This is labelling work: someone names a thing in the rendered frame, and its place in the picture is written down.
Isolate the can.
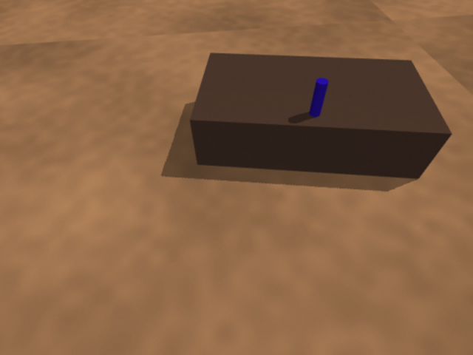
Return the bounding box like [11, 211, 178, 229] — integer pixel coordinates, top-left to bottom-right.
[309, 78, 329, 117]

